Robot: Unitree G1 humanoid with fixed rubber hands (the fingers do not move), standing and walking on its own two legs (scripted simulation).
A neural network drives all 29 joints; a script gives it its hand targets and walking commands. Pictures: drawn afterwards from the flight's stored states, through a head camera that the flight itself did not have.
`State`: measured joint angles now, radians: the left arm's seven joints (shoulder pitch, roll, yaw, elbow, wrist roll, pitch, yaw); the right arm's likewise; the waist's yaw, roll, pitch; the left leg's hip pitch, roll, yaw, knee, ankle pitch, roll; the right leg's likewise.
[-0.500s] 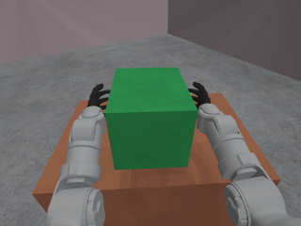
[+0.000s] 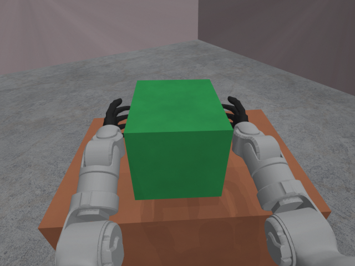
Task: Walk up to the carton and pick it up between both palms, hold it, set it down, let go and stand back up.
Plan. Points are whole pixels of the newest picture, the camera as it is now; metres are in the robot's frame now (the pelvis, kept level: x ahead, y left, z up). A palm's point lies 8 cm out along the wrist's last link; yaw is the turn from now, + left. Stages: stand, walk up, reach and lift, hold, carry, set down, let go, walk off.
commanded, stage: hold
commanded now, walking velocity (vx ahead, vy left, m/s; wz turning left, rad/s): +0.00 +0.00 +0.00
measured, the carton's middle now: (175, 133) +0.41 +0.02 +0.16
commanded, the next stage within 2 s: set down in 0.32 s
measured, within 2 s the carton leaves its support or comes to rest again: neither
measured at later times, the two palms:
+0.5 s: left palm (111, 128) +0.38 +0.16 +0.21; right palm (239, 124) +0.39 -0.12 +0.20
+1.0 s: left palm (121, 134) +0.42 +0.16 +0.16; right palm (233, 135) +0.43 -0.13 +0.14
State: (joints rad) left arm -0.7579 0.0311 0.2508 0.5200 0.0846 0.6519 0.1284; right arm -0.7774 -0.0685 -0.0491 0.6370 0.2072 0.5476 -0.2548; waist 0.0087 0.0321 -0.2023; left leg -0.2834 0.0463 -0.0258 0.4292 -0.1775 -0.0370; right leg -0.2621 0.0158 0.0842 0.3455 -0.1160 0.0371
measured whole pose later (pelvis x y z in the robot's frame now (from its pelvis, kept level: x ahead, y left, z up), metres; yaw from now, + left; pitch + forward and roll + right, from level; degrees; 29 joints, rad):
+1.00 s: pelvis +0.03 +0.00 +0.00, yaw +0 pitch +1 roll -1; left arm -0.71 0.00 0.25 0.51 0.23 0.48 0.10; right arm -0.75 -0.07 -0.01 0.78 0.13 0.22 -0.20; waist 0.01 0.01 -0.06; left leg -0.19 0.05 -0.03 0.38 -0.19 -0.04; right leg -0.18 0.01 0.08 0.32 -0.15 0.03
